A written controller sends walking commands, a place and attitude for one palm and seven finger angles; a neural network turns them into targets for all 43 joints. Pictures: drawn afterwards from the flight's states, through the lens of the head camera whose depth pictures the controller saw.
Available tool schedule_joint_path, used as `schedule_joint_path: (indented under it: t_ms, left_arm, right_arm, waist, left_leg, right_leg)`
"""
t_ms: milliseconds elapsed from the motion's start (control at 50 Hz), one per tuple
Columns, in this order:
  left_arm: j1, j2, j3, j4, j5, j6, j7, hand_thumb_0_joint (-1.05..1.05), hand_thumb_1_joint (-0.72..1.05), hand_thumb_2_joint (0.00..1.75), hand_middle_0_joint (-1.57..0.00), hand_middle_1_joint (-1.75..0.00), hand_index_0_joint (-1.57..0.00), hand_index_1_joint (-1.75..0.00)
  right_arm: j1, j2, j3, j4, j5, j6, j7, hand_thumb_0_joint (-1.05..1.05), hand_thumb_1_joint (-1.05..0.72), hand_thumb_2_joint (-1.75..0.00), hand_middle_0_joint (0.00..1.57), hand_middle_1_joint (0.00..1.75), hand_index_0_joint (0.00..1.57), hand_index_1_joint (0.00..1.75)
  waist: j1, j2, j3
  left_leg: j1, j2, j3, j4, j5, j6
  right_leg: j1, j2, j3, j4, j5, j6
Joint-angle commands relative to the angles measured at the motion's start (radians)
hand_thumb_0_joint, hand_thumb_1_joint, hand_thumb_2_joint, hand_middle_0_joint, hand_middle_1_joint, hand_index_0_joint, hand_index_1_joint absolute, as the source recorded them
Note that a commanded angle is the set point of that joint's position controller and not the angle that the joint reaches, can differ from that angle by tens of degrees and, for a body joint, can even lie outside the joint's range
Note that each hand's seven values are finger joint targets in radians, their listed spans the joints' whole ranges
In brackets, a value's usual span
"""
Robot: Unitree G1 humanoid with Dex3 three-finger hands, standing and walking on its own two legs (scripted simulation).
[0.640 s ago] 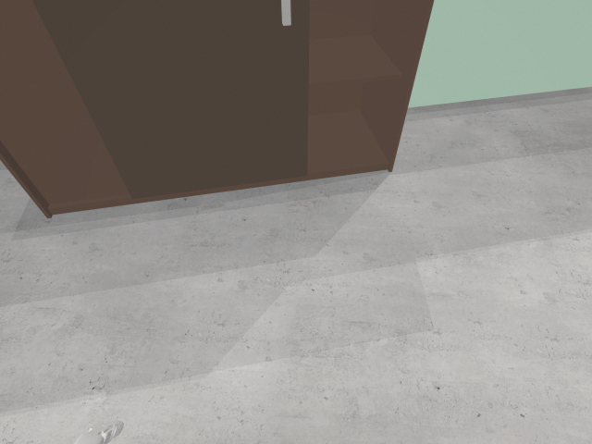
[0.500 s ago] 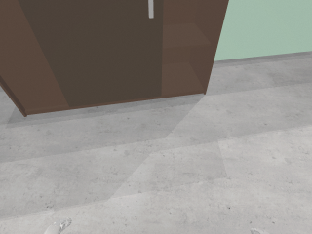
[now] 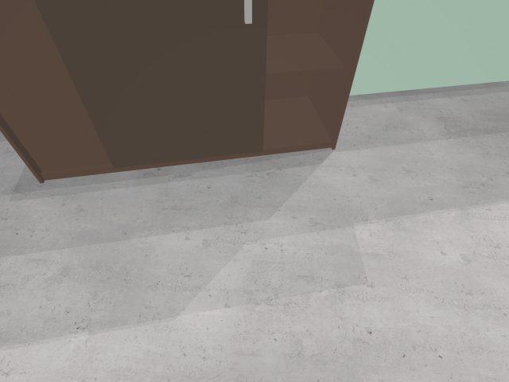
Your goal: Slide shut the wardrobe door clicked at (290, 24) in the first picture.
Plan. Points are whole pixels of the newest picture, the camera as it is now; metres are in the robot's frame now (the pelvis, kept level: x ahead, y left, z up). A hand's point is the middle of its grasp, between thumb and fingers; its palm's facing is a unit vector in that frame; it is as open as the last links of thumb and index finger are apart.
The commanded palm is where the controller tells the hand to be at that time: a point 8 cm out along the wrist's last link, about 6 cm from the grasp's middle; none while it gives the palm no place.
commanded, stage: stand and wait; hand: left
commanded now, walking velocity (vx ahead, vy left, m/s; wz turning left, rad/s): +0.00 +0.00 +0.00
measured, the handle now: out of the picture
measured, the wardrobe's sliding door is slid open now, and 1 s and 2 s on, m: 0.44 0.44 0.44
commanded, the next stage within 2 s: look at it before walking up in 0.18 s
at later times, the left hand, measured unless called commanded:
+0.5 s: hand out of the picture +0.07 +0.25 -0.15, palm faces -0.03 -0.94 -0.34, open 7.4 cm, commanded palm none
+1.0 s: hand out of the picture +0.06 +0.26 -0.16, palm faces -0.04 -0.94 -0.34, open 7.4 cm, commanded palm none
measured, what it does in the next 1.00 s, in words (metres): stands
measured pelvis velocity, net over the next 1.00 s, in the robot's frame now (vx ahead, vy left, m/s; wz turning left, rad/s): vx -0.01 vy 0.01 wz -0.03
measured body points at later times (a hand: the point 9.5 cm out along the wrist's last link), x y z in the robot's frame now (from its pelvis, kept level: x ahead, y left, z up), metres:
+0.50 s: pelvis -0.01 +0.01 +0.00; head -0.01 +0.01 +0.45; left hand +0.07 +0.30 -0.13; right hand +0.06 -0.29 -0.13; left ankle -0.01 +0.14 -0.74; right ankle -0.02 -0.10 -0.74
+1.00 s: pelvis -0.01 +0.01 +0.00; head -0.01 +0.01 +0.45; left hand +0.06 +0.31 -0.13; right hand +0.06 -0.28 -0.14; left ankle -0.01 +0.14 -0.74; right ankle -0.02 -0.10 -0.74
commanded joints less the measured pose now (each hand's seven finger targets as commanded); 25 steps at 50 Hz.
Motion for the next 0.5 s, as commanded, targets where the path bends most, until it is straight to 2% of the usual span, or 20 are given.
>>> schedule_joint_path:
  t_ms: [0, 340, 480]
  left_arm:
    - [-0.063, 0.208, 0.038, -0.065, -0.003, -0.029, 0.013, 0.0, 0.9, 0.9, -0.2, -0.3, -0.2, -0.3]
    - [-0.067, 0.205, 0.032, -0.052, 0.001, -0.029, 0.01, 0.0, 0.9, 0.9, -0.2, -0.3, -0.2, -0.3]
    - [-0.062, 0.202, 0.031, -0.052, 0.0, -0.031, 0.01, 0.0, 0.9, 0.9, -0.2, -0.3, -0.2, -0.3]
  right_arm:
    - [-0.056, -0.197, -0.039, -0.066, 0.004, -0.032, -0.007, 0.0, -0.9, -0.9, 0.2, 0.3, 0.2, 0.3]
    - [-0.058, -0.197, -0.038, -0.043, 0.006, -0.031, -0.001, 0.0, -0.9, -0.9, 0.2, 0.3, 0.2, 0.3]
    - [-0.055, -0.198, -0.038, -0.04, 0.006, -0.036, -0.001, 0.0, -0.9, -0.9, 0.2, 0.3, 0.2, 0.3]
  waist:
    - [-0.006, -0.016, -0.087]
    - [-0.007, -0.014, -0.048]
    - [-0.006, -0.005, -0.071]
  left_leg:
    - [0.018, 0.091, -0.055, -0.054, 0.207, 0.057]
    - [0.01, 0.091, -0.065, -0.087, 0.138, 0.056]
    - [0.019, 0.095, -0.068, -0.089, 0.171, 0.058]
  right_leg:
    - [0.012, -0.136, 0.121, -0.086, 0.231, -0.015]
    - [-0.03, -0.132, 0.135, -0.129, 0.115, -0.008]
    - [-0.013, -0.132, 0.129, -0.118, 0.155, -0.007]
